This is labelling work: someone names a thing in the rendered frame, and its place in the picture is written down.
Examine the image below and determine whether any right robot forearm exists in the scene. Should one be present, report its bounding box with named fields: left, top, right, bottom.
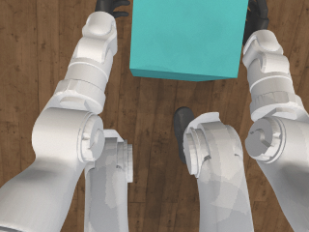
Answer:
left=242, top=29, right=309, bottom=123

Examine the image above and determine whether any robot right upper arm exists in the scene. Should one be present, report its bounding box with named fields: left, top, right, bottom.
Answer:
left=244, top=115, right=309, bottom=232

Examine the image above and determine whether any robot left upper arm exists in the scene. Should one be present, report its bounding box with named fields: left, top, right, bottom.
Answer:
left=0, top=107, right=105, bottom=232

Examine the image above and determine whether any left robot forearm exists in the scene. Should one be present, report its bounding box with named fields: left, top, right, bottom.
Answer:
left=32, top=11, right=118, bottom=149

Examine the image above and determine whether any robot left hand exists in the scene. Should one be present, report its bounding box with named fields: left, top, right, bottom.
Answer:
left=95, top=0, right=130, bottom=18

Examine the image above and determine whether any robot right foot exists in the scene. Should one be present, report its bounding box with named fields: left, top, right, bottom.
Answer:
left=173, top=106, right=195, bottom=164

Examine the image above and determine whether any robot left thigh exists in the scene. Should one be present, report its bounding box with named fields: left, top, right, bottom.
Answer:
left=84, top=137, right=133, bottom=232

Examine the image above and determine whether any robot right hand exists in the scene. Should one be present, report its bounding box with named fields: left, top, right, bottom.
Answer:
left=242, top=0, right=269, bottom=46

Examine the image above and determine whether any carton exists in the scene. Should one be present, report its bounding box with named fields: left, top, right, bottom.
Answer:
left=129, top=0, right=249, bottom=82

